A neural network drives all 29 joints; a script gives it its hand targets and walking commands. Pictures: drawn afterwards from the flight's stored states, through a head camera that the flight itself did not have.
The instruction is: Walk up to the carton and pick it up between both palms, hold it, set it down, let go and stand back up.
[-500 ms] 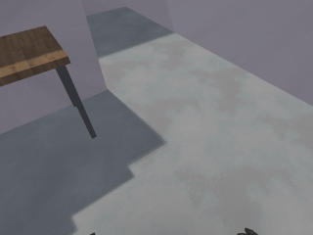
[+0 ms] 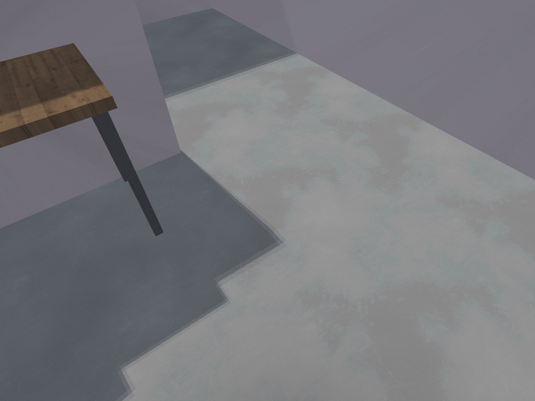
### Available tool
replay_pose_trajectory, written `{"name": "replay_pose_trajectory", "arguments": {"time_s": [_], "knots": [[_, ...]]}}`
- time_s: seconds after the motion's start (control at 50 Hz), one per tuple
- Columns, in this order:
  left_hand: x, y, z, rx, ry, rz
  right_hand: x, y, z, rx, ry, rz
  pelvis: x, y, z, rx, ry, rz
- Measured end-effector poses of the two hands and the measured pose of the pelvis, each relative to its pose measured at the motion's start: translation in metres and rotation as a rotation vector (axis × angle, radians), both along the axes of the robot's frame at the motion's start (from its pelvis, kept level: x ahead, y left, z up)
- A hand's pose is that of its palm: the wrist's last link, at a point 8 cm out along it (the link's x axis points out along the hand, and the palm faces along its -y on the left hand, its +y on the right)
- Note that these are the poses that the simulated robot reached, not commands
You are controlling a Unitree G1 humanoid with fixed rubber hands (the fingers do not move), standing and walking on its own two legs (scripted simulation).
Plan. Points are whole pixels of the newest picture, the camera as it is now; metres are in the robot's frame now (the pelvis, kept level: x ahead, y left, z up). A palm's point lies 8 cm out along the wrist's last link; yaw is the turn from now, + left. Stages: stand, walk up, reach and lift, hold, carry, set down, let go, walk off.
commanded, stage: stand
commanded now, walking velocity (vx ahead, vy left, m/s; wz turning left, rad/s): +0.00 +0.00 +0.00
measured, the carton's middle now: out of the picture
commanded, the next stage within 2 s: walk up in 1.10 s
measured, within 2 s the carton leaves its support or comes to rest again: neither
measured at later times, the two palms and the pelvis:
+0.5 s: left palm out of the picture +0.04 +0.23 -0.13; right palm out of the picture +0.02 -0.23 -0.13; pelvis +0.01 +0.00 +0.01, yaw +0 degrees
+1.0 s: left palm out of the picture -0.02 +0.21 -0.14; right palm out of the picture -0.03 -0.20 -0.14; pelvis +0.00 +0.01 +0.01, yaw +0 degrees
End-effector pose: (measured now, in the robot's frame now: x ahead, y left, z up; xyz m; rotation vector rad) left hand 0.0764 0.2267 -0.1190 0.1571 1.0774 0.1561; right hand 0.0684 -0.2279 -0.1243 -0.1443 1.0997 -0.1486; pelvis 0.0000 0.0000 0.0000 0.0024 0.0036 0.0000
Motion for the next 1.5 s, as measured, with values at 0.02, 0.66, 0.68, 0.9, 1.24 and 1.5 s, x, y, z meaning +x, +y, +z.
{"name": "replay_pose_trajectory", "arguments": {"time_s": [0.02, 0.66, 0.68, 0.9, 1.24, 1.5], "knots": [[0.0, 0.0, 0.0, 0.0, 0.005, 0.003, -0.001, 0.0, 0.0, 0.0, 0.006, -0.002, 0.001, 0.0, 0.0, 0.0, 0.001, 0.001], [-0.063, -0.002, -0.015, -0.021, 0.244, 0.073, -0.058, 0.012, -0.012, 0.014, 0.233, -0.061, 0.008, 0.004, 0.008, -0.002, -0.038, -0.001], [-0.066, -0.004, -0.016, -0.025, 0.252, 0.073, -0.061, 0.013, -0.013, 0.017, 0.239, -0.062, 0.008, 0.004, 0.008, -0.003, -0.039, -0.001], [-0.091, -0.012, -0.02, -0.051, 0.321, 0.072, -0.086, 0.028, -0.015, 0.044, 0.303, -0.068, 0.002, 0.007, 0.009, -0.004, -0.044, -0.001], [-0.111, -0.019, -0.021, -0.071, 0.369, 0.076, -0.105, 0.034, -0.016, 0.05, 0.347, -0.072, -0.002, 0.01, 0.009, -0.001, -0.034, 0.0], [-0.127, 0.022, -0.026, 0.038, 0.282, 0.251, -0.029, 0.004, -0.014, -0.06, 0.24, 0.11, -0.016, 0.01, -0.003, -0.023, 0.016, 0.162]]}}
